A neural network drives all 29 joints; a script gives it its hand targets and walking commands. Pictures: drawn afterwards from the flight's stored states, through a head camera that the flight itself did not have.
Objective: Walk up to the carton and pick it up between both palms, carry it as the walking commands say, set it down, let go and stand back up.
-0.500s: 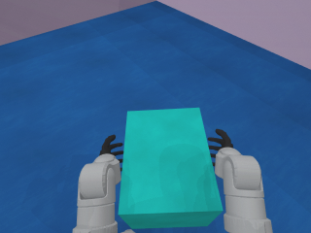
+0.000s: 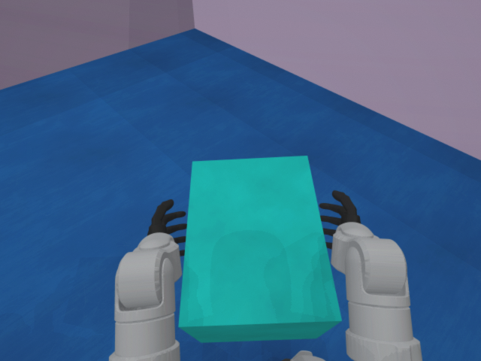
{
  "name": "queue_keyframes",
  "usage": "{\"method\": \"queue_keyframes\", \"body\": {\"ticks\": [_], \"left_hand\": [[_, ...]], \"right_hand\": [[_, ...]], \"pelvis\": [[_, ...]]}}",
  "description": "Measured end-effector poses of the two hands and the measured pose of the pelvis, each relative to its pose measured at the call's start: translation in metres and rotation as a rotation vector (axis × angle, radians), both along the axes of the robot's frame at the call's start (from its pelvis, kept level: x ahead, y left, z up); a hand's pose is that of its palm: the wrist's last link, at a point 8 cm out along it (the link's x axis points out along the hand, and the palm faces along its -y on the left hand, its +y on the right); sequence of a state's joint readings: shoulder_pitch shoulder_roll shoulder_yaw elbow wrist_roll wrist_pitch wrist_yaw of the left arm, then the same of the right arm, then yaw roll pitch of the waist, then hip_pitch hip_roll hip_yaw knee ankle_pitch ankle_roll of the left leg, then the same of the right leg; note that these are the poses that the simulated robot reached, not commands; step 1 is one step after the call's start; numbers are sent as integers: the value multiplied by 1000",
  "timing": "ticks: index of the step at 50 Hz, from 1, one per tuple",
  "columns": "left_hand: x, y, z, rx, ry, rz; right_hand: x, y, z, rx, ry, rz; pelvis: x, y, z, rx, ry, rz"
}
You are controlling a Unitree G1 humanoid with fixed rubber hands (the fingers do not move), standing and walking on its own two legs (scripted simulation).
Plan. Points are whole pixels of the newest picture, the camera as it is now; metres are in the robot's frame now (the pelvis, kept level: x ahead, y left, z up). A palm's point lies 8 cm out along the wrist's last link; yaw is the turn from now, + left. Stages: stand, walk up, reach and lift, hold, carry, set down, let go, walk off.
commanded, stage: carry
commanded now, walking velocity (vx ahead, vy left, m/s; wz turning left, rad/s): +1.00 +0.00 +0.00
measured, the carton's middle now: (254, 249) +0.33 -0.01 +0.00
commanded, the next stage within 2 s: none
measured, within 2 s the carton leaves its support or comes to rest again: neither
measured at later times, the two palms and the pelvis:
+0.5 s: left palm (175, 86) +0.77 +0.16 +0.07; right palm (280, 81) +0.79 -0.12 +0.07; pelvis +0.49 +0.01 -0.02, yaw +2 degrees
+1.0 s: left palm (187, 24) +1.24 +0.17 +0.07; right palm (261, 21) +1.26 -0.12 +0.06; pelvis +0.95 +0.00 -0.02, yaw +4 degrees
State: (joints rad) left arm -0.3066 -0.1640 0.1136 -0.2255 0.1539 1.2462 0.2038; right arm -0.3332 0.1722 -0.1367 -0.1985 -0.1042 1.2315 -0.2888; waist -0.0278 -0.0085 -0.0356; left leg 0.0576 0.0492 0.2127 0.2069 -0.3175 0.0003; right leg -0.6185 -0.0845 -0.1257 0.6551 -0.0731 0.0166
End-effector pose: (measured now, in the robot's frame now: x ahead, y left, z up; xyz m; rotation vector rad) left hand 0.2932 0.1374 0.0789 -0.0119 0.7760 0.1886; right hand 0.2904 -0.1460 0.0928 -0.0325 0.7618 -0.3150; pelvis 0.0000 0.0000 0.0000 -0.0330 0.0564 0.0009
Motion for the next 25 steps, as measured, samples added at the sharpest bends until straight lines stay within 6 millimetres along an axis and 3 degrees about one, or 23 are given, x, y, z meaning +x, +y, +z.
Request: {"method": "queue_keyframes", "body": {"ticks": [6,13,18,25], "left_hand": [[123,-2,-10,23,-70,83],[228,4,-24,41,107,149],[317,10,-15,44,92,146],[479,27,-7,33,-29,86]], "right_hand": [[144,-2,-18,24,-71,84],[268,6,-37,32,103,140],[358,12,-29,39,88,141],[500,27,-20,39,-33,81]], "pelvis": [[136,-23,-35,6,-38,58],[253,-31,-8,18,0,100],[340,-24,2,30,13,96],[485,9,-18,40,4,41]]}}
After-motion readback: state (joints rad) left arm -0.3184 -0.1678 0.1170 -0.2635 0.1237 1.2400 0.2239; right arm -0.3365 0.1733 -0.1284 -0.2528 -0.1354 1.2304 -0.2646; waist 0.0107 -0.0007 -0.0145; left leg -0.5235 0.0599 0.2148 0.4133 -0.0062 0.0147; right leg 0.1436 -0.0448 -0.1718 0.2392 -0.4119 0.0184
